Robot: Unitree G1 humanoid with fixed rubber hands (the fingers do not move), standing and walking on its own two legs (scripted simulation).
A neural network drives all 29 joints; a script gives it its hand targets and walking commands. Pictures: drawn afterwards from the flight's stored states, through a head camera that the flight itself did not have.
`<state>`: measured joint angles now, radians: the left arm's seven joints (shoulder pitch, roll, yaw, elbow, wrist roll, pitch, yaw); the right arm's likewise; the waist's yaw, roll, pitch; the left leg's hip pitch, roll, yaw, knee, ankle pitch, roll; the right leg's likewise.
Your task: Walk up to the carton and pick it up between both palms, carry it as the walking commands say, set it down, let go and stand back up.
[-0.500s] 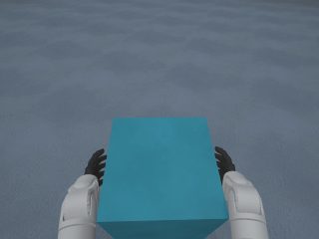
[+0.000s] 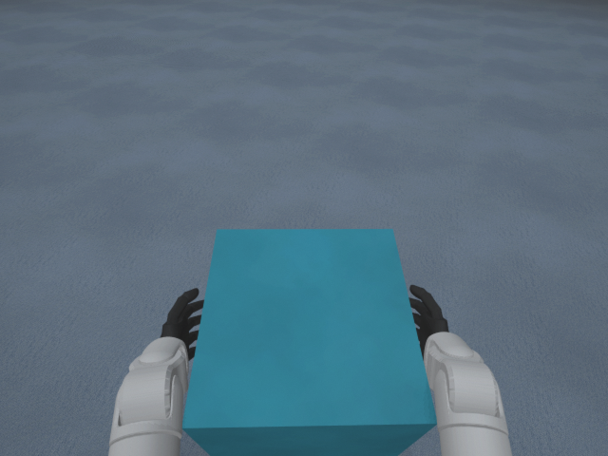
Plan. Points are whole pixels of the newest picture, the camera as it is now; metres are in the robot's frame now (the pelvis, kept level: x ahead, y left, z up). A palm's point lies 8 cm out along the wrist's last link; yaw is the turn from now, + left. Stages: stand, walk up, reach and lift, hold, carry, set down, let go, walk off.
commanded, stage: hold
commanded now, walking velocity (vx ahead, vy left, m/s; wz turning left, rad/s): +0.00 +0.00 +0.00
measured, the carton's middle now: (305, 353) +0.29 +0.00 -0.01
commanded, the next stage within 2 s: carry in 0.66 s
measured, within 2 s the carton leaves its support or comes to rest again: neither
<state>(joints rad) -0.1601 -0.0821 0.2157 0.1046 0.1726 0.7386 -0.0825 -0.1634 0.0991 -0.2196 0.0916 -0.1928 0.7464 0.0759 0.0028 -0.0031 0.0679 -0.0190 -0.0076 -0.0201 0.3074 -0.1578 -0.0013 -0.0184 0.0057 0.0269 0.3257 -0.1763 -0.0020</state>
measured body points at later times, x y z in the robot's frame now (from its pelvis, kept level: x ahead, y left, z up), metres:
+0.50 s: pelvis +0.00 +0.00 +0.00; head -0.03 +0.00 +0.45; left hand +0.28 +0.18 +0.03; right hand +0.29 -0.17 +0.03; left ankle +0.02 +0.12 -0.75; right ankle +0.01 -0.12 -0.75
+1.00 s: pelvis +0.00 +0.03 -0.02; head -0.01 +0.02 +0.43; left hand +0.31 +0.17 +0.05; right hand +0.27 -0.16 +0.05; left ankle +0.02 +0.12 -0.75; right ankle +0.01 -0.10 -0.74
